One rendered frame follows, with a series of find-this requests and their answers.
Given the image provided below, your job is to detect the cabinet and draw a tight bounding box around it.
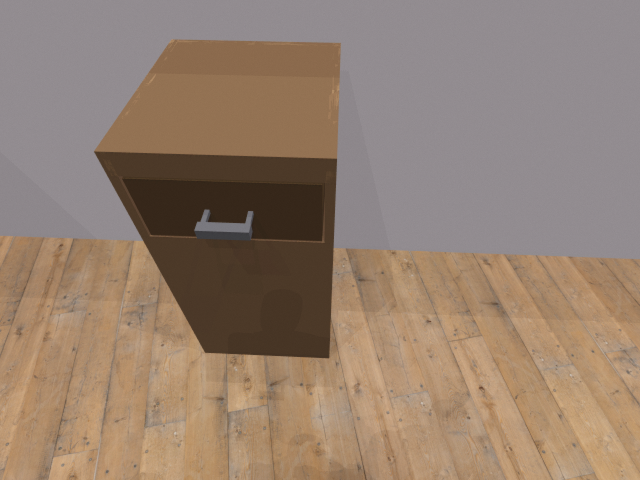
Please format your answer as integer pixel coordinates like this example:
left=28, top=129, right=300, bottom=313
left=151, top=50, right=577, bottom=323
left=94, top=39, right=341, bottom=358

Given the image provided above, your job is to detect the drawer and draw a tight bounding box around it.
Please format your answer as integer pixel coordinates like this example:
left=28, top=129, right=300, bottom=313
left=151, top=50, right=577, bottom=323
left=122, top=176, right=325, bottom=241

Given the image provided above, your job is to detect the handle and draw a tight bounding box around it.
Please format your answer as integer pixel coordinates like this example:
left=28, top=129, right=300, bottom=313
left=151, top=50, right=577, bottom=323
left=194, top=210, right=254, bottom=241

